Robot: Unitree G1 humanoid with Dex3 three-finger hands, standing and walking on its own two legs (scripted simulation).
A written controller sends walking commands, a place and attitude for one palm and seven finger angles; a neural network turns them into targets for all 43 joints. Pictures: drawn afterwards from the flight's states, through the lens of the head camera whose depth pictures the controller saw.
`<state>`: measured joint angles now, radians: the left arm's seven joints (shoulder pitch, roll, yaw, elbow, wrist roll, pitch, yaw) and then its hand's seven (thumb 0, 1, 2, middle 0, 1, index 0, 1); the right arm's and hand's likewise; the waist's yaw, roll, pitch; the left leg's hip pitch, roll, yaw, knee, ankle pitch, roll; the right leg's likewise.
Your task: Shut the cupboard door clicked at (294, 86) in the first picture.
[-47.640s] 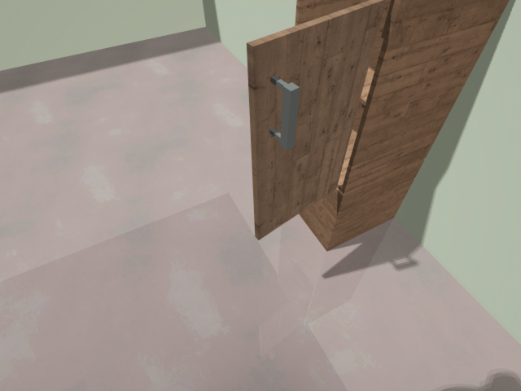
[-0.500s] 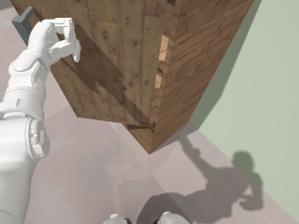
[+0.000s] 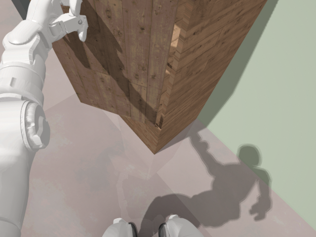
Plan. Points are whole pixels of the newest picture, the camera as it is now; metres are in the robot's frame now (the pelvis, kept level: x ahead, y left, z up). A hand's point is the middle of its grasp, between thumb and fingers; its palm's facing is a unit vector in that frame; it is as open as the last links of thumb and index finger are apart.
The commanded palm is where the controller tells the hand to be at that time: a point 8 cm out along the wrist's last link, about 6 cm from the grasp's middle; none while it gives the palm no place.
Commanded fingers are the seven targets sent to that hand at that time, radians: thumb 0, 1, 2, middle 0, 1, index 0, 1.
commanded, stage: pull the fist back off the door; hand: left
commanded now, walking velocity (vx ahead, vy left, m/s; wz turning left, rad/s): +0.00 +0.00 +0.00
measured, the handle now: (34, 8) +0.62 +0.20 +0.16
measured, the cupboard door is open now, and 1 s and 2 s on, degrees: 30 20 20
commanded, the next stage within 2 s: draw the hand back to the body in 0.98 s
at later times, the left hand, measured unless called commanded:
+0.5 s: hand (102, 24) +0.57 +0.06 +0.15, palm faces +0.05 -1.00 +0.02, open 3.1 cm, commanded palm +0.53 +0.12 +0.16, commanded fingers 0.00 0.90 0.90 -1.30 -1.50 -1.30 -1.50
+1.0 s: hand (94, 52) +0.47 +0.07 +0.16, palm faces +0.02 -1.00 -0.03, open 3.1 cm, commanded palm +0.46 +0.13 +0.16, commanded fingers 0.00 0.90 0.90 -1.30 -1.50 -1.30 -1.50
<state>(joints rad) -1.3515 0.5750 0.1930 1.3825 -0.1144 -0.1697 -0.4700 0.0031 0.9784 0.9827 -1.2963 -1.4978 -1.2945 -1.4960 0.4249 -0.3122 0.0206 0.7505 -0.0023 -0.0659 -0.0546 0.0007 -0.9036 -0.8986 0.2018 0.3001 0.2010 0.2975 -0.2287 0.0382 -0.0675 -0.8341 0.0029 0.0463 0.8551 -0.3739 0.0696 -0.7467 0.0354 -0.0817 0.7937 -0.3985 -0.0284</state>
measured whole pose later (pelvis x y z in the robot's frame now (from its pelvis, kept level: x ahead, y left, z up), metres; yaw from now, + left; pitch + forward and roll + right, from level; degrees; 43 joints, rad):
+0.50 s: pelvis +0.02 -0.02 +0.01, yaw -1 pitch +19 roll -2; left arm -1.17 0.38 0.39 1.29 -0.01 -0.19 0.05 0.02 0.90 0.91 -1.29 -1.50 -1.29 -1.50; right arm 0.51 -0.25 0.02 0.69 -0.04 -0.01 0.06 0.00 -0.91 -0.90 0.20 0.30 0.20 0.30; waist -0.21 0.07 -0.11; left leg -0.74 0.03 0.06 0.78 -0.37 0.04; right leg -0.67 0.07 -0.06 0.72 -0.39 -0.06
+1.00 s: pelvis +0.00 -0.03 +0.02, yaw +1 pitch +10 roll -1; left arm -0.87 0.23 0.18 1.01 -0.10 -0.29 0.01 0.02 0.90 0.91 -1.30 -1.50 -1.30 -1.50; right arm 0.31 -0.29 -0.02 0.68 0.03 -0.04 0.00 0.00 -0.91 -0.90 0.20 0.30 0.19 0.30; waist -0.09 0.04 -0.07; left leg -0.55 0.01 0.03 0.70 -0.32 0.02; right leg -0.48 0.05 -0.08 0.67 -0.36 -0.07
